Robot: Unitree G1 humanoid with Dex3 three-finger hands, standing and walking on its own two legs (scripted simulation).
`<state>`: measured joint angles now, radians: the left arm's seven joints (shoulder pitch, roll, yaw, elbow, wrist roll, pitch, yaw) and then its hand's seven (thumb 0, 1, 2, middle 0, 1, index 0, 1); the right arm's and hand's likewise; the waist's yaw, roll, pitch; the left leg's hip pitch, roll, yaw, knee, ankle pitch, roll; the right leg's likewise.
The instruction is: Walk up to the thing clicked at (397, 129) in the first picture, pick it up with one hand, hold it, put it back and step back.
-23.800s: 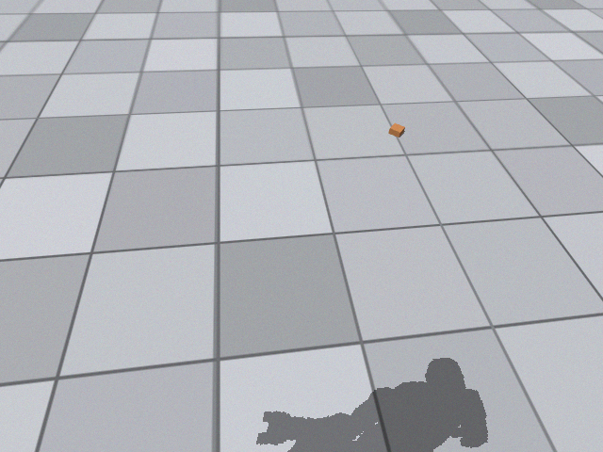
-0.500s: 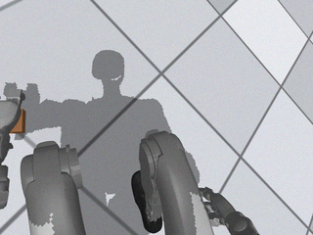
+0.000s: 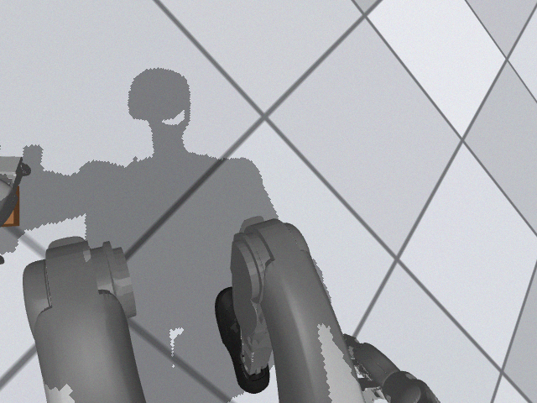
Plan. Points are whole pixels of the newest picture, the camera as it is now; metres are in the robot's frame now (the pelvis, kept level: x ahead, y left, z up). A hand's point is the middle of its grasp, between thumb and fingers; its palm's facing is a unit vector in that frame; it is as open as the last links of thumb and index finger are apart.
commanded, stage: rest palm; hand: left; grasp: from above
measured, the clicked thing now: out of the picture +0.39 +0.31 -0.28
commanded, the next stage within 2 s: close in 1.86 s
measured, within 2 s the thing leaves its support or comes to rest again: neither
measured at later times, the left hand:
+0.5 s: hand out of the picture +0.36 +0.32 -0.26, palm faces -0.53 -0.14 -0.84, open 14.0 cm
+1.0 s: hand out of the picture +0.36 +0.30 -0.26, palm faces -0.42 -0.08 -0.90, open 14.1 cm
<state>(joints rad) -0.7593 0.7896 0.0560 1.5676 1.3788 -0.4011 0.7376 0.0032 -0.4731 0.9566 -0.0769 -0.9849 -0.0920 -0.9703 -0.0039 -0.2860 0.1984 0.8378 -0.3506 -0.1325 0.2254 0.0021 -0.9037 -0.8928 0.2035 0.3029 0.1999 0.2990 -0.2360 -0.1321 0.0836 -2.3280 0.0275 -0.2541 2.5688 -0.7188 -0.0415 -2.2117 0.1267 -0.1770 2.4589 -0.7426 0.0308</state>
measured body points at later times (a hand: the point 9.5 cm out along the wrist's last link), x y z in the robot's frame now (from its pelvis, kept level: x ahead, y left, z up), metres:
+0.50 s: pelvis +0.00 +0.00 +0.00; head +0.25 +0.13 +0.35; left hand +0.38 +0.32 -0.21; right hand +0.11 -0.24 -0.09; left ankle +0.07 +0.14 -0.26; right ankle +0.09 -0.11 -0.26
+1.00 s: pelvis +0.00 +0.00 +0.00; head +0.24 +0.14 +0.35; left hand +0.38 +0.30 -0.21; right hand +0.13 -0.25 -0.08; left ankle +0.07 +0.14 -0.26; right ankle +0.09 -0.11 -0.26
